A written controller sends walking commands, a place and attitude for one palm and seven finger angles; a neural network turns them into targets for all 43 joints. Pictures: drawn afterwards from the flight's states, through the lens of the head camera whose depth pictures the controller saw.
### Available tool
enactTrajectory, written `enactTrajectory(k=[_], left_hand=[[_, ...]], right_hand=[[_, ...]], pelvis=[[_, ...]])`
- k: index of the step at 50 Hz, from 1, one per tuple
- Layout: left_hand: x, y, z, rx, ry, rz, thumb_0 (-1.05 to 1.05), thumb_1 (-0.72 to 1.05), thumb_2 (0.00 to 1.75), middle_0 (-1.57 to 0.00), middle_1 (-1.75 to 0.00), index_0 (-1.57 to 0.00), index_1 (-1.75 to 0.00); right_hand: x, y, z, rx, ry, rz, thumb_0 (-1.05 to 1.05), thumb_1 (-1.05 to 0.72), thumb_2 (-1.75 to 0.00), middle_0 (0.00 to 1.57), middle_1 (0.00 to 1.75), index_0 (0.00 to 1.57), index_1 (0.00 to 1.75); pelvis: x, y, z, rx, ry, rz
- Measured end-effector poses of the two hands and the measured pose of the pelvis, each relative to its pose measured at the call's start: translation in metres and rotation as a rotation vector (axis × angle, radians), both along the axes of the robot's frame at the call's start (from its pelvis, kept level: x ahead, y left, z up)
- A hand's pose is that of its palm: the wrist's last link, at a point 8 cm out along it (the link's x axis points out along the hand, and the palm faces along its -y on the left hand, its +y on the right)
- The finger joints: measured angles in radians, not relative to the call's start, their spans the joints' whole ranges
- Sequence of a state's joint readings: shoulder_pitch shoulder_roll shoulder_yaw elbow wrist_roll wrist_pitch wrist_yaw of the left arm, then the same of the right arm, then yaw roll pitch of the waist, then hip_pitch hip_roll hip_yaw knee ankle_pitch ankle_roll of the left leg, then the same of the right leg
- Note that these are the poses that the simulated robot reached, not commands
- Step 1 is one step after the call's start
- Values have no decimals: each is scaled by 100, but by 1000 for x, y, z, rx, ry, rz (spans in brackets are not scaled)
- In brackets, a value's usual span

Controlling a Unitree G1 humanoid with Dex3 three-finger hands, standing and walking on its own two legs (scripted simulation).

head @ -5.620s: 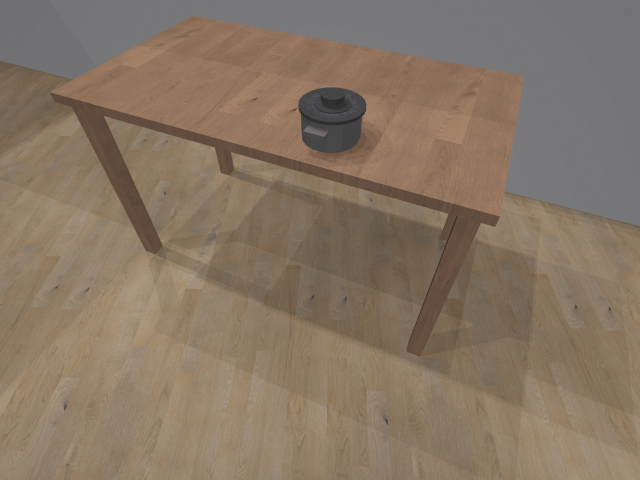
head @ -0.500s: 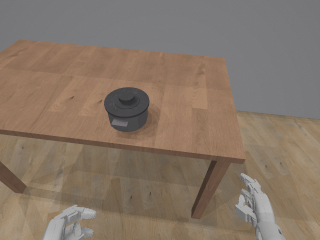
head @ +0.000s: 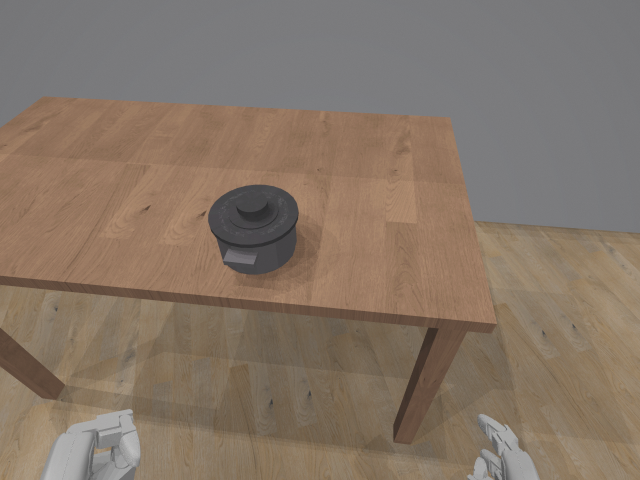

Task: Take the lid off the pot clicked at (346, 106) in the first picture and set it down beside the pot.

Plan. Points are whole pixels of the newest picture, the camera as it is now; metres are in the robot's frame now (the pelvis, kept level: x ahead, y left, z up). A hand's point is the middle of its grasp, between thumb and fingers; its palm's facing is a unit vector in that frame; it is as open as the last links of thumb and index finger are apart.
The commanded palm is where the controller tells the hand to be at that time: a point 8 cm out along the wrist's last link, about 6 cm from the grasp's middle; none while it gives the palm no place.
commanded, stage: raise the hand higher, near the body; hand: left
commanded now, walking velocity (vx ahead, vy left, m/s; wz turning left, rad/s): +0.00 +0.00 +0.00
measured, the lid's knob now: (252, 204) +0.53 +0.18 +0.04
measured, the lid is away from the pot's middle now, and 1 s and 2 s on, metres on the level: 0.00 0.00 0.00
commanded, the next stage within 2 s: reach forward and open the fingers in 0.56 s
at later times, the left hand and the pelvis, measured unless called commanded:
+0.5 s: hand (113, 409) +0.16 +0.24 +0.07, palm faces +0.31 -0.88 -0.37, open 3.1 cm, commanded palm +0.12 +0.27 +0.11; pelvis +0.01 +0.01 +0.00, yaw +0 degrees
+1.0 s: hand (90, 388) +0.18 +0.27 +0.08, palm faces -0.11 -0.17 -0.98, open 3.1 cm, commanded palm +0.17 +0.26 +0.14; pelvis -0.01 +0.00 +0.00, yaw -1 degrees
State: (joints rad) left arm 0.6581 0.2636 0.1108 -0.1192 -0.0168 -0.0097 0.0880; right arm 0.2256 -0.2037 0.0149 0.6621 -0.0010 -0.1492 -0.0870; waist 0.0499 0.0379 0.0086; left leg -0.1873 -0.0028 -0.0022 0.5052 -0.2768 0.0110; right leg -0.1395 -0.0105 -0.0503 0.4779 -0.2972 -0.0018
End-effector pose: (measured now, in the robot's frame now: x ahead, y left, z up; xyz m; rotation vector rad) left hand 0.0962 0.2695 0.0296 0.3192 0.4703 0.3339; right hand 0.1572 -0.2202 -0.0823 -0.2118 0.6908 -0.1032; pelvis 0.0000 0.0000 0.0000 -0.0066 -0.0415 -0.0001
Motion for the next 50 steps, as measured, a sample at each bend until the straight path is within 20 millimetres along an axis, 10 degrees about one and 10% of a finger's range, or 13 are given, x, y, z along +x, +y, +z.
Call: enactTrajectory(k=[17, 34, 43, 50], left_hand=[[20, 7, 44, 49, -186, -17, 2, 90, 89, -129, -150, -130, -150], [42, 6, 94, 133, -362, -64, 2, 90, 89, -130, -150, -130, -150], [57, 7, 108, 925, -8, -296, 1, 81, 91, -125, -141, -125, -141], [69, 2, 107, 1005, 110, -446, 1, 63, 100, -119, -120, -119, -120]], right_hand=[[42, 12, 25, -4, -117, 59, 1, -90, -90, 20, 30, 20, 30], [29, 19, 12, 26, -54, 77, 2, -90, -90, 20, 30, 20, 30], [30, 1, 1, 22, 67, 69, 2, -90, -90, 20, 30, 20, 30], [38, -8, 2, 33, 51, 33, 2, -90, -90, 20, 30, 20, 30]], pelvis=[[7, 5, 3, -2, -23, -1], [8, 5, 4, 0, -33, -7], [-2, 3, 3, 4, 20, -35], [-6, 3, 5, 3, 9, -15]])
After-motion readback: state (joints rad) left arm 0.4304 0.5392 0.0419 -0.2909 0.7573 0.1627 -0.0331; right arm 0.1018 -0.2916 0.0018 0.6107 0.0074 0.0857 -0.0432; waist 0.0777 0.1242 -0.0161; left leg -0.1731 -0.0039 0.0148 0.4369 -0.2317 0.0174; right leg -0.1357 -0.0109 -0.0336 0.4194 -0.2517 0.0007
